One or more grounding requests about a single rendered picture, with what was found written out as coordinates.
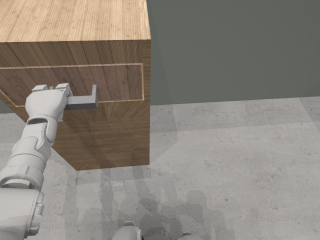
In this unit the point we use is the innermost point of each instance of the robot left forearm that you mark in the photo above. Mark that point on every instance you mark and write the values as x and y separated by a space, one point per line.
26 164

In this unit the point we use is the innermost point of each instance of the left robot hand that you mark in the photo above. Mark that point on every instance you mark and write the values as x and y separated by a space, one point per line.
52 103

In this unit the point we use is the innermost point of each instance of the cabinet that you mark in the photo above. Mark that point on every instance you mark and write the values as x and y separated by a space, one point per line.
85 32

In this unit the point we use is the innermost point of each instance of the robot left upper arm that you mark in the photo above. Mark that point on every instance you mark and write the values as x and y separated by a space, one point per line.
21 213

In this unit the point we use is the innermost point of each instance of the right robot shin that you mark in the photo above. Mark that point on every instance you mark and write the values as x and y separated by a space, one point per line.
186 233

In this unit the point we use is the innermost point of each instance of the drawer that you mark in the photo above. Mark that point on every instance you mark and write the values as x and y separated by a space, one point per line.
115 82

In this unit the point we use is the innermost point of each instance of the handle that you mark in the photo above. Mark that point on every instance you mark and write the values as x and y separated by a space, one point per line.
81 102

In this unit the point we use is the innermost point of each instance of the robot left thigh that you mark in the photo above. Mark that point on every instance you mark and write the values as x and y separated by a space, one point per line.
129 232

